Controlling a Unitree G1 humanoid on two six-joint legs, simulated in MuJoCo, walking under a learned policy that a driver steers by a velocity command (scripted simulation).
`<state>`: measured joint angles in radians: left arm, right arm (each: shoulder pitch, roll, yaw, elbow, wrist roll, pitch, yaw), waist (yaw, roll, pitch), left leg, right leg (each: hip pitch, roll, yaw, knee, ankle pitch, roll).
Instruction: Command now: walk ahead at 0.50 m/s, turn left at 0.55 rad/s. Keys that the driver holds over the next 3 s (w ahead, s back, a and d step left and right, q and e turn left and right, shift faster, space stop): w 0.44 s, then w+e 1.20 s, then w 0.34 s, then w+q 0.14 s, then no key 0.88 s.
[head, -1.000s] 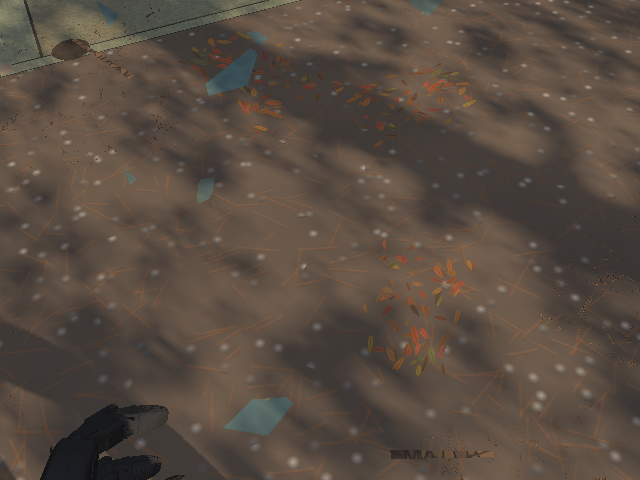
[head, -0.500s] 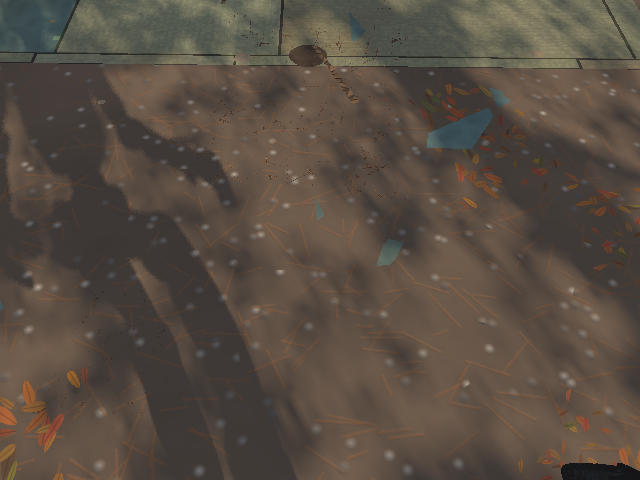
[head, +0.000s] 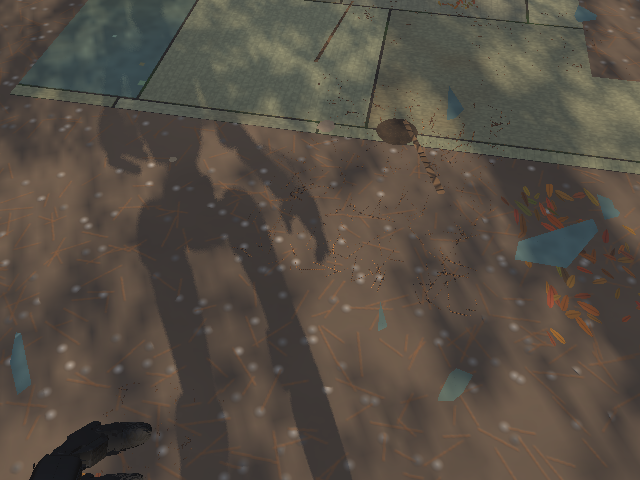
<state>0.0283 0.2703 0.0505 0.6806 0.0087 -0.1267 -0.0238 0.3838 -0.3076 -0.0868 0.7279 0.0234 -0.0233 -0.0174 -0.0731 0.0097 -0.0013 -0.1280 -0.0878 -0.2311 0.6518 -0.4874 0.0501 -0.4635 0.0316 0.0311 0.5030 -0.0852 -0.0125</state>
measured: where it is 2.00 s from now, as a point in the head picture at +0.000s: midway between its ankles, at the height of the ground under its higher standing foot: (353, 263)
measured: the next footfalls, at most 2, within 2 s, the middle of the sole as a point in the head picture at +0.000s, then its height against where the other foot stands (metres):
left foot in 0.46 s outside the picture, level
right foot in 1.00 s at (345, 387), level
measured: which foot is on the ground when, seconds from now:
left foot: up 0.00-0.44, down 0.46-0.98, up 1.00-1.00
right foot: down 0.00-0.48, up 0.50-0.98, down 1.00-1.00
